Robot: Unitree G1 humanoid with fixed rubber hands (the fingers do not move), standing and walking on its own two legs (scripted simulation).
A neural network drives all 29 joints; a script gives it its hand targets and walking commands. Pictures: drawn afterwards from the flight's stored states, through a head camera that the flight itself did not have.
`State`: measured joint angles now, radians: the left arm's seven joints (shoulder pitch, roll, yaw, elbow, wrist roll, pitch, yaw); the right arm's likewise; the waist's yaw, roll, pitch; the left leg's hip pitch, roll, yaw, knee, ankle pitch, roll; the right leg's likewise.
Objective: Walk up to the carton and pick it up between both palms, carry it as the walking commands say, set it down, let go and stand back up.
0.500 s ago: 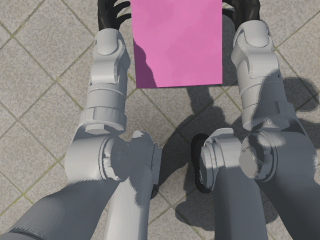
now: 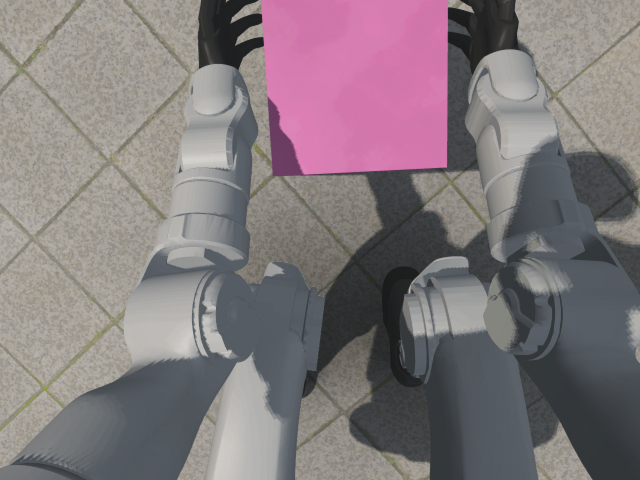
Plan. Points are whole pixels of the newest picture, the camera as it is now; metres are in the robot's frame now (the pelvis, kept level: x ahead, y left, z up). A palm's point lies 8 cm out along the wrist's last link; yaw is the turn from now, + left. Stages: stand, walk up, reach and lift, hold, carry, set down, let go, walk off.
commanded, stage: set down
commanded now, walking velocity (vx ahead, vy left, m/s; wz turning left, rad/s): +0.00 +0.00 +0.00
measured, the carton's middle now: (350, 77) +0.52 -0.03 -0.26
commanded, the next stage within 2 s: let go in 1.88 s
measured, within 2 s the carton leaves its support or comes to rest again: neither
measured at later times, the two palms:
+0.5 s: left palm (207, 110) +0.48 +0.14 -0.19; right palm (509, 78) +0.49 -0.19 -0.19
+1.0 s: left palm (177, 91) +0.48 +0.13 -0.10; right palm (584, 59) +0.49 -0.21 -0.10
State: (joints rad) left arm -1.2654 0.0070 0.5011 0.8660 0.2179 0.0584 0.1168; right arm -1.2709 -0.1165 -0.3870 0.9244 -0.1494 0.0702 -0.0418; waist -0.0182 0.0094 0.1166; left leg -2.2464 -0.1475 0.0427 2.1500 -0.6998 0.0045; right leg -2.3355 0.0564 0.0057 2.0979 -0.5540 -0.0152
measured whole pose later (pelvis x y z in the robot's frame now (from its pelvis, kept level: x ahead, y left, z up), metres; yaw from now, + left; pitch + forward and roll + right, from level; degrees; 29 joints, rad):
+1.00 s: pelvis -0.04 +0.00 +0.03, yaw -1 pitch +26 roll +1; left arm -1.19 0.15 0.27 0.52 -0.08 0.30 0.21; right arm -1.27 -0.31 -0.25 0.66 0.06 0.29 -0.11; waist -0.01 0.02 0.53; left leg -1.89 -0.14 0.03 2.09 -0.66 0.00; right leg -1.97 0.06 0.00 2.03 -0.51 -0.01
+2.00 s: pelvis -0.04 +0.00 +0.26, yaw -3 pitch +22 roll +2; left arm -1.15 0.17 0.27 0.64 -0.02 0.31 0.16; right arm -1.26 -0.31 -0.25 0.72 0.06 0.30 -0.07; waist 0.00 0.01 0.53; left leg -1.22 -0.11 -0.03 1.21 -0.38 0.00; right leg -1.28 0.07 0.06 1.17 -0.26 -0.01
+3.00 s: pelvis +0.09 +0.01 +0.38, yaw -3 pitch -1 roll -1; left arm 0.20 0.17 0.13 0.45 0.00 0.07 -0.05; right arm 0.17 -0.22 -0.11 0.49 0.06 0.08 0.04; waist 0.00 0.01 0.07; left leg -0.16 -0.06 -0.07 0.51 -0.32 0.03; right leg -0.21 0.06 0.06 0.47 -0.23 -0.01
